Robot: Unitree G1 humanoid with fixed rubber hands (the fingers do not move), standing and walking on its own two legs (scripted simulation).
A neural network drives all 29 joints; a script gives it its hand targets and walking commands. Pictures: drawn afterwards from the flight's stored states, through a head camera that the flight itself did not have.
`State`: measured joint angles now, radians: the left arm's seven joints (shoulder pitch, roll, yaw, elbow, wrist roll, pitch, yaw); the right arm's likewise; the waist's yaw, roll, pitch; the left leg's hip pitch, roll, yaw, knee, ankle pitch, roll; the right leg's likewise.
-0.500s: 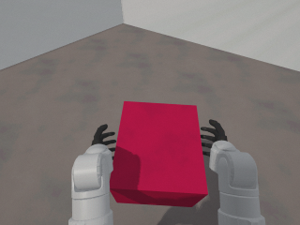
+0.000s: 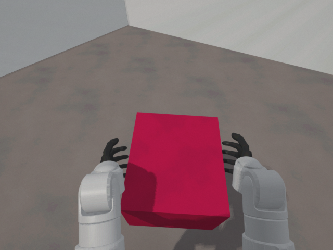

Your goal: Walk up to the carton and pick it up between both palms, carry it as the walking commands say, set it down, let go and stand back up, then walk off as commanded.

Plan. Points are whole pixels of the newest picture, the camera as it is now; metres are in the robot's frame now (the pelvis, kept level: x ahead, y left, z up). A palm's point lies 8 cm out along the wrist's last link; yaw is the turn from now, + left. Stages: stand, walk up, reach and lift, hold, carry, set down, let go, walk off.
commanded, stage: carry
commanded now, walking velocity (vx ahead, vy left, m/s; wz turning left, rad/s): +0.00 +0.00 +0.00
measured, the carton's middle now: (174, 170) +0.33 +0.01 +0.03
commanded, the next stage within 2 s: hold in 1.90 s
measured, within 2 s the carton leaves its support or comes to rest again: neither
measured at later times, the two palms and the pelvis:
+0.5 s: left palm (105, 199) +0.21 +0.13 +0.12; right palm (263, 188) +0.22 -0.15 +0.13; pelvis -0.07 -0.02 +0.01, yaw +1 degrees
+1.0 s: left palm (118, 237) +0.16 +0.11 +0.09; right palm (277, 219) +0.18 -0.18 +0.09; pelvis -0.11 -0.06 +0.00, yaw +5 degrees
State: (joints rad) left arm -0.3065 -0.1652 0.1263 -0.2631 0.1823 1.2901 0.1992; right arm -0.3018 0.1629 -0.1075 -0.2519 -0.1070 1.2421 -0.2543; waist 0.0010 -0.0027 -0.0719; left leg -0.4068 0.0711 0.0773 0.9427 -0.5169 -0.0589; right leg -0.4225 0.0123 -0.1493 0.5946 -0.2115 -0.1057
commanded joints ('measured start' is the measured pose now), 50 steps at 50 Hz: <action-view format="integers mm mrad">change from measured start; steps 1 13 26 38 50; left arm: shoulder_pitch -370 -375 -356 -364 -382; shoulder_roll -1025 -1020 -969 -811 -951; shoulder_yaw -597 -623 -613 -373 -457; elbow -120 -108 -48 252 62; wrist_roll -457 -448 -414 -277 -376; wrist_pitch -42 -46 -40 -114 -126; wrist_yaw -241 -243 -242 -268 -250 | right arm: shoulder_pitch -413 -386 -336 -473 -452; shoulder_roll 1039 1026 977 834 970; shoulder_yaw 653 622 583 447 551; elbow -158 -126 -34 243 35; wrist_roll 421 390 362 243 344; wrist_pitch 11 -2 6 -41 -62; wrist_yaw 286 296 307 320 288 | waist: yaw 14 4 5 68 13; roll -97 -14 55 250 -162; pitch -393 -379 -301 -184 -469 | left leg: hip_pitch -71 154 116 -701 60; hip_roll -29 24 22 255 -86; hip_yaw -25 -34 -34 -120 -32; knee -131 -515 -593 -596 -408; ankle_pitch -43 45 -80 -143 60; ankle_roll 15 74 90 135 62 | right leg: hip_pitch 385 212 198 464 463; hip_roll -335 -169 -88 -96 -268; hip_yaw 408 186 90 326 385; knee -286 -315 -241 725 -185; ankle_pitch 248 -92 -78 -364 583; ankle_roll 5 190 258 105 55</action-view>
